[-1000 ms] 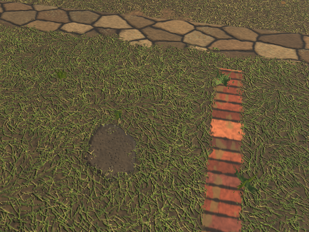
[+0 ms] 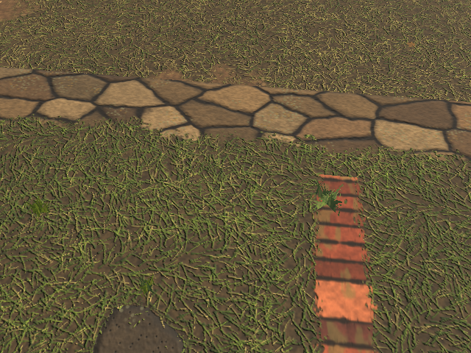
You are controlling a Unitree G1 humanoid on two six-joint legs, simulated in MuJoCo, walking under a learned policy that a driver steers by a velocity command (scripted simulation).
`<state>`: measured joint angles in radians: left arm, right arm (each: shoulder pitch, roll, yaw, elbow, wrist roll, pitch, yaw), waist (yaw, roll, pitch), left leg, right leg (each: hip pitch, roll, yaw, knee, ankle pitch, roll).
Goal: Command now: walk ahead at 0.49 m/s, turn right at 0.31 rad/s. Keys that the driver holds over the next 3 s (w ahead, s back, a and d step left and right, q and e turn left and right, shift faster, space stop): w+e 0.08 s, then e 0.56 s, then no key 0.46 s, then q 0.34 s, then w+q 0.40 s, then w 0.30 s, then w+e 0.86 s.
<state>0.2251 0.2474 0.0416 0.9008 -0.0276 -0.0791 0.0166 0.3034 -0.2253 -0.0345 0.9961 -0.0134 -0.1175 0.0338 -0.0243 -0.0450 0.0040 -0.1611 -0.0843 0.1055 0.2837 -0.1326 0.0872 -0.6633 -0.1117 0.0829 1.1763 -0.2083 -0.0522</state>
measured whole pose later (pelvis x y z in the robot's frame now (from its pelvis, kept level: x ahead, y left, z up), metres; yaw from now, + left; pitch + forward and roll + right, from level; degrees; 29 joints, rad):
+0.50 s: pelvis +0.20 -0.07 -0.01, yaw -15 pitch +4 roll +1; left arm 0.18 0.26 0.06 0.70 0.01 -0.03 -0.01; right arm 0.11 -0.29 -0.04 0.81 -0.01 -0.04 -0.04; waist 0.01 0.02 0.04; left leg -0.60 0.03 -0.07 1.15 -0.41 -0.03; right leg -0.45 0.09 0.04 0.46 -0.07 -0.09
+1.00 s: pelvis +0.26 -0.03 +0.00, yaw -25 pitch +2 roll -1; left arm 0.21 0.29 0.08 0.66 0.00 0.04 0.03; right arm 0.21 -0.23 -0.04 0.77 -0.01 -0.02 -0.02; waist -0.02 -0.04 0.00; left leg -0.28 0.01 -0.02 0.47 -0.23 0.02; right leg -0.48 0.08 0.12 0.99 -0.43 0.06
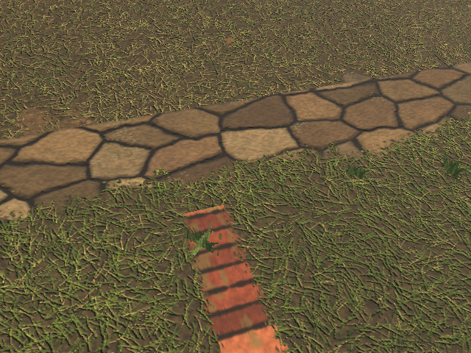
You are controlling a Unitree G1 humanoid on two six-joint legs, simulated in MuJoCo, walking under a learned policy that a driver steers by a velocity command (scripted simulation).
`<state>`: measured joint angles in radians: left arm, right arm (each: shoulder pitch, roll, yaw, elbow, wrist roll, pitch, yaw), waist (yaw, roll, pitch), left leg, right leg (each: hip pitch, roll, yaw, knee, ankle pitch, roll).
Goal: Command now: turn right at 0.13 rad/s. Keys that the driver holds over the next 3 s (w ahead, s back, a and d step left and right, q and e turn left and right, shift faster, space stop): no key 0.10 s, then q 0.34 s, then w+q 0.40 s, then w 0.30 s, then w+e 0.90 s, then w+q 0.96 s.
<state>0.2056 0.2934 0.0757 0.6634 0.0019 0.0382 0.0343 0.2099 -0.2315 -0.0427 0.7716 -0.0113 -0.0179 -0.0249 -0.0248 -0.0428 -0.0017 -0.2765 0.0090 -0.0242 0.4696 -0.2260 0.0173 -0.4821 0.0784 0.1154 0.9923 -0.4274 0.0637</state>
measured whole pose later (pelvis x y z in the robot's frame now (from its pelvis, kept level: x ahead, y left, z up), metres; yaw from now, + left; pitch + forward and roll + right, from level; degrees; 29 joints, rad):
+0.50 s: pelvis -0.02 +0.01 -0.02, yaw +9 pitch +2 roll -2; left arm 0.18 0.28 0.08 0.67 0.00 0.01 0.06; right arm 0.24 -0.29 -0.07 0.68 -0.01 -0.01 0.02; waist -0.02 -0.02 0.03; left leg -0.38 -0.05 0.00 0.66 -0.31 0.08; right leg -0.44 0.00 0.04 1.05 -0.54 0.03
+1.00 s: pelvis +0.10 +0.00 +0.00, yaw +24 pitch +2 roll -1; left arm 0.28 0.26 0.07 0.72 0.00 -0.11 -0.01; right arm 0.29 -0.29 -0.06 0.66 0.02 -0.03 0.00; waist 0.00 0.04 -0.04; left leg -0.48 -0.06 -0.12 1.03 -0.39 0.04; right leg -0.22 0.03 0.03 0.43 -0.25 -0.03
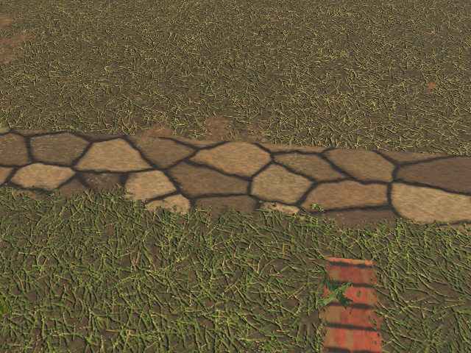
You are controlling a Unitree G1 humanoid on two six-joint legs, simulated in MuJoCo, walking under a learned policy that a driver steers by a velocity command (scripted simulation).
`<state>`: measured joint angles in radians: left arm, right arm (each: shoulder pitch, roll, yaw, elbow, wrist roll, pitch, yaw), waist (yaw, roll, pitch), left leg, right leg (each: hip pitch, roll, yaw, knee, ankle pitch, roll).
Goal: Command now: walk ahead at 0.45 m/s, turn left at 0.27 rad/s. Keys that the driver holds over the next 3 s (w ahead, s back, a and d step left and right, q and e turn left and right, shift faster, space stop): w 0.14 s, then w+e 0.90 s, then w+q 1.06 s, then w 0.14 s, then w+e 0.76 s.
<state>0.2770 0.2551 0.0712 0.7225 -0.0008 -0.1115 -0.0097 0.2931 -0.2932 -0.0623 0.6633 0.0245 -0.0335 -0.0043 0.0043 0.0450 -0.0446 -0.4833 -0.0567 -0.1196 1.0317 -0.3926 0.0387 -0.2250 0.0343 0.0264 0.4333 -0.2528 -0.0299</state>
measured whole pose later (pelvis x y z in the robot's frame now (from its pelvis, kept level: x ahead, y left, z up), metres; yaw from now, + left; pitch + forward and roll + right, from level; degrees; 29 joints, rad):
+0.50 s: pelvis +0.24 +0.06 +0.00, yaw -6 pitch +1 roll +1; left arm 0.31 0.31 0.06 0.78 -0.03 -0.05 0.00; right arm 0.23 -0.25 -0.06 0.70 -0.01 -0.09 0.02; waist 0.01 -0.04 0.03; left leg -0.24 -0.01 0.09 0.41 -0.19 0.04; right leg -0.54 -0.08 0.05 1.17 -0.31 -0.01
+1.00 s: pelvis +0.50 -0.04 -0.01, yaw -23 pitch +1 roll +0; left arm 0.24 0.29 0.06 0.66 -0.01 -0.05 -0.04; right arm 0.20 -0.30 -0.05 0.73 0.01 -0.11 0.00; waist 0.00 0.02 0.08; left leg -0.47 0.08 -0.05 1.18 -0.36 -0.01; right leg -0.34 0.10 0.01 0.49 -0.17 -0.10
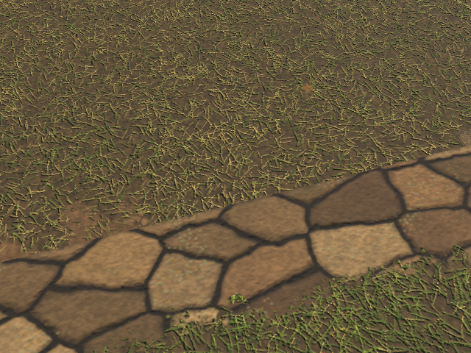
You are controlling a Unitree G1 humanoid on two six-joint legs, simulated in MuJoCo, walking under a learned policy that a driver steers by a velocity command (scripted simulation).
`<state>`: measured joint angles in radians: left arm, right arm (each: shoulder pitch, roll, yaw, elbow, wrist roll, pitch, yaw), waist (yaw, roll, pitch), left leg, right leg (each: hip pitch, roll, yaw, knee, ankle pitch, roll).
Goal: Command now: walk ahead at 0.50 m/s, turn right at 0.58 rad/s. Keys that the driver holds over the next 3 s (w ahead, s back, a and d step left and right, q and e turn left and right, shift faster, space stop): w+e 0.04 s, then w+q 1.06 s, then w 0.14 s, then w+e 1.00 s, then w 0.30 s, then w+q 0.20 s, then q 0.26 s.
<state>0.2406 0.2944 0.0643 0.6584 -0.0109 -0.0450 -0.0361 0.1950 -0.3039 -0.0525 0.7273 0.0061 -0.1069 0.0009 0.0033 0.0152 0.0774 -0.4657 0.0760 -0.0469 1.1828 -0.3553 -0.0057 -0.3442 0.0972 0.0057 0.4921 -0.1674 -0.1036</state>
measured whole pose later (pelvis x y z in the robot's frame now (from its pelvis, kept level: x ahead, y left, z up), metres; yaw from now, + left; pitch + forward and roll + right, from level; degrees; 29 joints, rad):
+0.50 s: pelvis +0.30 +0.08 +0.00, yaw +4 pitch +1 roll +0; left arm 0.28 0.30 0.04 0.74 0.00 -0.09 -0.01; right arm 0.21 -0.30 -0.05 0.70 0.01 -0.08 0.04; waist 0.00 -0.01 0.04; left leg -0.38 -0.09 -0.01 0.51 -0.16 0.09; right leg -0.36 0.01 0.05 1.16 -0.39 -0.02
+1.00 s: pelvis +0.59 +0.08 +0.00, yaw +22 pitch +2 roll -1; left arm 0.15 0.27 0.05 0.67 0.01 -0.11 -0.01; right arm 0.35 -0.31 -0.05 0.73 0.02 -0.02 -0.01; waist -0.03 0.04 0.01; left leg -0.39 -0.04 -0.10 1.17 -0.40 0.02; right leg -0.33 0.04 -0.02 0.47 -0.17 -0.02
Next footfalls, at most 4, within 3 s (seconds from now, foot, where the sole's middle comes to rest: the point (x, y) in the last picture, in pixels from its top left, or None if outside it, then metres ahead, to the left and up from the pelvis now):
0.38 left None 0.40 0.15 -0.77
0.88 right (250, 258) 0.71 0.01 -0.77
1.36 left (135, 222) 0.84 0.38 -0.77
1.90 right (184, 139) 1.20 0.25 -0.77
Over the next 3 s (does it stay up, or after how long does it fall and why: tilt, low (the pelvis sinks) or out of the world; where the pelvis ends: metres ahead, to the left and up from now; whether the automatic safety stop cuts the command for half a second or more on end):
stays up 1.59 0.33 0.00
